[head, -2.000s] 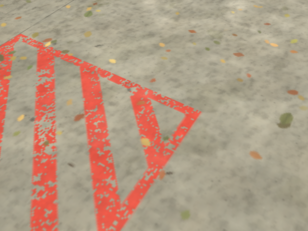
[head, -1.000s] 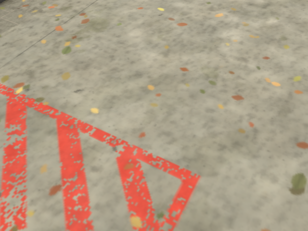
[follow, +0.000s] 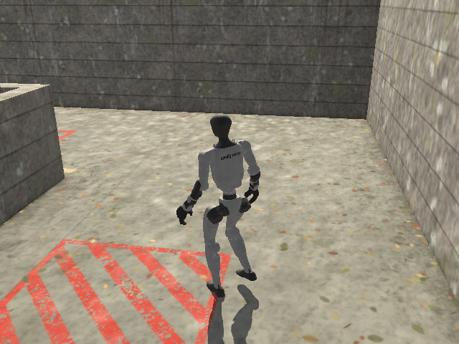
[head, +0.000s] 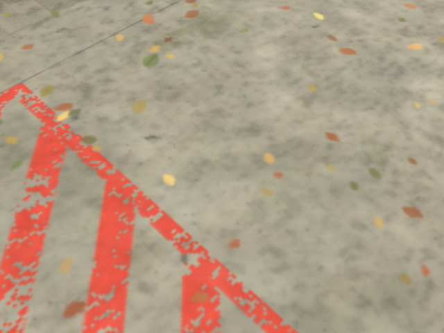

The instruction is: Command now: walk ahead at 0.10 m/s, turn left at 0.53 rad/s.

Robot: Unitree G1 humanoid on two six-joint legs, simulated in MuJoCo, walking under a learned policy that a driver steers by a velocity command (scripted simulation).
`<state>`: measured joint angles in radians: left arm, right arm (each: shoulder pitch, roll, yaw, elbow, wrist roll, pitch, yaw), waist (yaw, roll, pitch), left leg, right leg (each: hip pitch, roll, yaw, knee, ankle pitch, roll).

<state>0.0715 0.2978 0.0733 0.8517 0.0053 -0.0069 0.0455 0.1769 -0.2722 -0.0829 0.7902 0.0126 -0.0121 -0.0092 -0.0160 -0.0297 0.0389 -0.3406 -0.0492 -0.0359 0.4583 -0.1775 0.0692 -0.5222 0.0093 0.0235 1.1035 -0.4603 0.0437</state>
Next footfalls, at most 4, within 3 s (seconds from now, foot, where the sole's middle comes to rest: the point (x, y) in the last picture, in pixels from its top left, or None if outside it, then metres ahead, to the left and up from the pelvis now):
0.32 right None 0.14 -0.14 -0.78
0.76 left None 0.33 0.21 -0.78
1.32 right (203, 251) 0.68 0.04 -0.78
1.78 left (160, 175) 0.97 0.19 -0.78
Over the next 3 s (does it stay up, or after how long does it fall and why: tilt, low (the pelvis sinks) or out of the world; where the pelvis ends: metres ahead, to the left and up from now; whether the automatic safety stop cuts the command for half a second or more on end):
stays up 0.85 0.10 0.00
